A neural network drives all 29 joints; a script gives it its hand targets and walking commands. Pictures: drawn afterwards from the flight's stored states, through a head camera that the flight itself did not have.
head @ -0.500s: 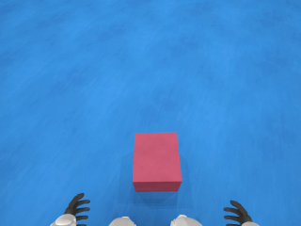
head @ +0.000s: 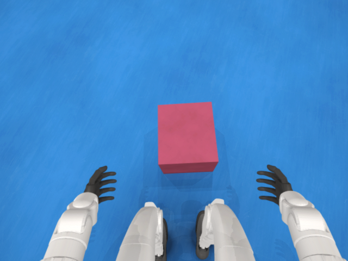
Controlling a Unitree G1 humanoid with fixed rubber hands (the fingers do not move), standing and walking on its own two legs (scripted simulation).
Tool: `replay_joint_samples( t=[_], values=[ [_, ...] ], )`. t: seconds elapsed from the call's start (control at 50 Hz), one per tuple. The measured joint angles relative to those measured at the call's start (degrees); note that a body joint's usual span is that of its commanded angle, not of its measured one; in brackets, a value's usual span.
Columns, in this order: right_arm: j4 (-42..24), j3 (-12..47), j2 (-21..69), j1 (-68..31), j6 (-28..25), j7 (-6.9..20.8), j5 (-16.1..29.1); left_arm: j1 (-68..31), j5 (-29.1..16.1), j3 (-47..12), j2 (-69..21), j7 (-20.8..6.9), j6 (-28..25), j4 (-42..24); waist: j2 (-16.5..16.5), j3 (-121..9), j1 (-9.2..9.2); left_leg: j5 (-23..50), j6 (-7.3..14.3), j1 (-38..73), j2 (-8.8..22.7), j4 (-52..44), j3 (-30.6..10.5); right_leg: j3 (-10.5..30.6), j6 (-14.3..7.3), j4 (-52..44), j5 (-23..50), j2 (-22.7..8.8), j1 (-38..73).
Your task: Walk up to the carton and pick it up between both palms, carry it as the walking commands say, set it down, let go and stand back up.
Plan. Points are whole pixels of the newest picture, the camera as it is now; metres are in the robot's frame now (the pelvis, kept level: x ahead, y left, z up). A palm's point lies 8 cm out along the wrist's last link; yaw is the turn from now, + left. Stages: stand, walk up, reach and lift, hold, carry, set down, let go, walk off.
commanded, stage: reach and lift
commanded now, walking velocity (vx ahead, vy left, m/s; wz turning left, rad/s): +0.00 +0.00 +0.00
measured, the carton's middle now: (186, 139) +0.56 +0.00 -0.57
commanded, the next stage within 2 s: none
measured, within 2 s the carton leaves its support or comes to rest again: neither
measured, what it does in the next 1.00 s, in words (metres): stands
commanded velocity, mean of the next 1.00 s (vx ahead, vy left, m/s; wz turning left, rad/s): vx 0.00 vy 0.00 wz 0.00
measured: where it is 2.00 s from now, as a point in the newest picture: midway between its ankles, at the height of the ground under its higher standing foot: (183, 246)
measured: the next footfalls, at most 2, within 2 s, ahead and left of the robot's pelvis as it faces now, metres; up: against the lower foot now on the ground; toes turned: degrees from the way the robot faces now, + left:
none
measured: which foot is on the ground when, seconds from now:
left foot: down 0.00-1.00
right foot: down 0.00-1.00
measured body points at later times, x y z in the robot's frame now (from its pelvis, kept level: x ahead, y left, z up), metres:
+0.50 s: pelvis -0.05 +0.01 -0.03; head +0.19 -0.01 +0.35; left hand +0.38 +0.21 -0.12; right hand +0.41 -0.23 -0.13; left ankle +0.05 +0.12 -0.65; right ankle +0.09 -0.07 -0.65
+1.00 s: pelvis -0.03 +0.00 -0.03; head +0.34 -0.01 +0.20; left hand +0.51 +0.21 -0.18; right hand +0.55 -0.24 -0.18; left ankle +0.05 +0.12 -0.65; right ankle +0.09 -0.07 -0.65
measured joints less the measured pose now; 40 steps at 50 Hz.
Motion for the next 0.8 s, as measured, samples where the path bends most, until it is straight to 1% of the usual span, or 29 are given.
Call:
replay_joint_samples(
  t=[0.06, 0.14, 0.24, 0.32, 0.38, 0.5, 0.58, 0.68, 0.74, 0.8],
  values=[
    [0.44, -0.10, -1.45, -2.81, 2.35, 0.63, 0.58, -4.11, -0.49, -0.14, -1.06, 0.14, 2.35, 0.35, 0.41, -1.15, 0.07, -0.03, 0.24, -1.14, 0.33, 0.97, 0.23, 0.20, 0.14, 0.42, 0.47, 0.27, -1.07],
    [4.44, -0.32, -2.35, -6.52, 3.28, 1.60, -0.20, -7.47, 0.69, 1.20, -3.90, 0.98, 3.78, 3.98, 0.10, -3.22, 0.08, 0.47, 0.70, -2.17, 0.28, 0.78, 1.10, 1.06, 0.45, 0.42, 1.19, 0.28, -2.50],
    [9.86, -0.57, -3.07, -14.48, 2.11, 2.45, 0.67, -14.32, 1.61, 4.60, -4.79, 2.59, 3.28, 9.13, -0.76, -2.30, 0.12, 1.42, 0.91, -5.72, 0.14, 1.95, 1.53, 1.51, 0.48, 1.62, 2.24, 0.07, -6.21],
    [13.00, -1.68, -3.90, -23.04, 0.94, 2.46, 1.65, -21.84, 1.18, 6.13, -3.17, 3.99, 2.36, 9.73, -1.08, -0.03, 0.32, 2.69, 0.99, -10.31, 0.00, 3.24, 1.33, 1.27, 0.26, 2.58, 3.56, -0.25, -10.51],
    [14.90, -2.67, -5.25, -29.60, 0.58, 2.20, 2.32, -27.76, 0.39, 6.09, -1.79, 4.97, 2.48, 9.81, -0.82, 1.21, 0.63, 3.71, 1.10, -13.88, -0.18, 3.85, 1.13, 1.04, 0.16, 2.92, 4.61, -0.55, -13.79],
    [20.21, -4.46, -8.36, -41.04, -0.45, 2.40, 1.21, -37.01, -1.39, 6.33, -1.11, 6.46, 2.94, 11.73, 0.43, 1.95, 0.85, 5.04, 1.47, -19.66, -0.67, 4.28, 1.20, 1.11, 0.38, 3.23, 5.89, -1.12, -19.36],
    [22.88, -5.02, -9.53, -46.47, -2.79, 2.48, 0.60, -41.67, -2.11, 7.65, -0.81, 7.33, 1.11, 13.57, 0.37, 1.84, 0.65, 5.33, 1.71, -22.82, -0.66, 4.30, 1.81, 1.73, 0.60, 3.45, 6.31, -1.08, -22.84],
    [25.33, -4.92, -11.17, -51.84, -6.05, 2.61, 1.46, -47.27, -2.34, 8.34, -0.10, 8.15, -2.13, 14.78, 0.26, 1.41, 0.30, 5.31, 1.70, -26.68, -0.48, 4.47, 1.92, 1.85, 0.61, 3.50, 6.47, -0.89, -26.75],
    [26.20, -5.00, -12.37, -54.78, -7.81, 2.85, 1.61, -50.65, -2.45, 8.95, 0.18, 8.33, -3.98, 15.53, 0.14, 2.33, 0.47, 5.12, 1.61, -27.95, -0.35, 4.53, 1.97, 1.92, 0.58, 3.56, 6.35, -0.72, -28.10],
    [25.83, -5.61, -13.72, -58.31, -9.52, 2.94, 1.83, -54.34, -2.41, 10.04, 0.82, 8.41, -5.77, 15.68, -0.02, 5.95, 0.58, 4.83, 1.50, -27.55, -0.27, 4.58, 2.05, 2.04, 0.52, 3.77, 6.05, -0.61, -27.86]
  ],
)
